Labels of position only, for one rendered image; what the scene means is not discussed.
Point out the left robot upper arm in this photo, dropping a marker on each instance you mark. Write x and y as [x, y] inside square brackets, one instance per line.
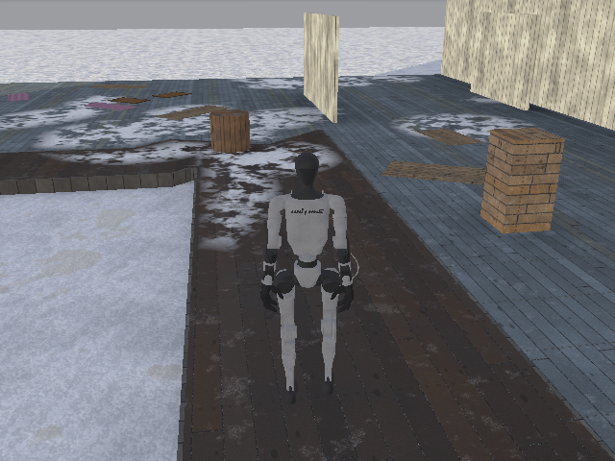
[276, 204]

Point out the right robot upper arm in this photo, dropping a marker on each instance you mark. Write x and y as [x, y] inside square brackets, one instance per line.
[339, 221]

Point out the left robot hand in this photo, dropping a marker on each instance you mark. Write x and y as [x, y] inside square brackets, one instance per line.
[264, 295]

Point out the robot shin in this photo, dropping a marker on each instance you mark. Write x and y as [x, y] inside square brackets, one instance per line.
[328, 350]
[288, 357]

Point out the robot left forearm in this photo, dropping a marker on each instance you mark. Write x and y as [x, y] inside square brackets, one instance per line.
[269, 264]

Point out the left robot shin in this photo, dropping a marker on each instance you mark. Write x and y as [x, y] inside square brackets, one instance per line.
[288, 357]

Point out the right robot hand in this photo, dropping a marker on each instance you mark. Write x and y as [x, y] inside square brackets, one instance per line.
[349, 296]

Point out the right robot shin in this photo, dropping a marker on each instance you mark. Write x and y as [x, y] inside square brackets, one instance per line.
[328, 350]

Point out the robot right forearm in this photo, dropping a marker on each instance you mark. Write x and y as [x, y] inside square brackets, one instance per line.
[344, 262]

